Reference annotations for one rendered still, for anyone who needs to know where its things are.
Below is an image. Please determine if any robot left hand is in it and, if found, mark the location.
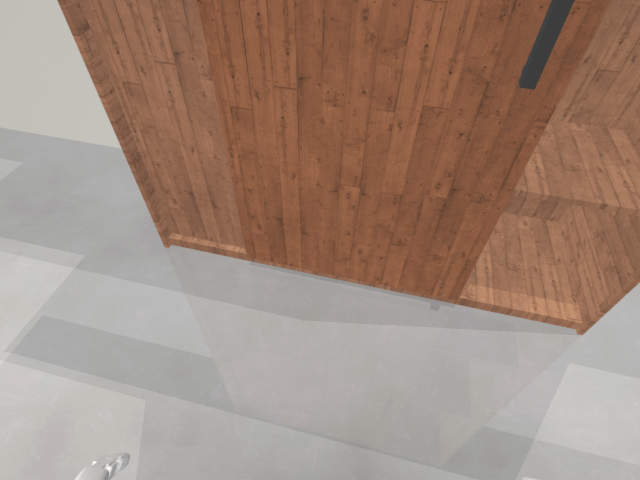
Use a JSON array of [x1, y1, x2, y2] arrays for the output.
[[75, 452, 130, 480]]

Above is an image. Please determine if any wardrobe door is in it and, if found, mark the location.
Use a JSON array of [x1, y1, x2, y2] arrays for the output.
[[79, 0, 245, 248], [197, 0, 611, 301]]

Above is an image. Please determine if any handle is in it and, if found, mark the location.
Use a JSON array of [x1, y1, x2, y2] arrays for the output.
[[519, 0, 575, 90]]

